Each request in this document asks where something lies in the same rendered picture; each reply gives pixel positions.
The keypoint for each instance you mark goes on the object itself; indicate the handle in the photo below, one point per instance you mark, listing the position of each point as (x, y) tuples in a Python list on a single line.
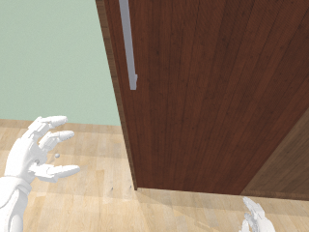
[(125, 17)]

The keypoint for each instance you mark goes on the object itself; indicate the left robot forearm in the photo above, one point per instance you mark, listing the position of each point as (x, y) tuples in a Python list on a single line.
[(14, 193)]

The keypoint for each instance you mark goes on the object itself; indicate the wardrobe door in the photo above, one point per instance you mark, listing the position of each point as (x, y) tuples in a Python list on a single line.
[(287, 169), (220, 83)]

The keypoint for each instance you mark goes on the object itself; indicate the right robot hand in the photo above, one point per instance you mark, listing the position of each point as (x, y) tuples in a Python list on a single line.
[(258, 221)]

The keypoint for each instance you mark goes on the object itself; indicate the left robot hand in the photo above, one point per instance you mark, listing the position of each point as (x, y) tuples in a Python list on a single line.
[(21, 159)]

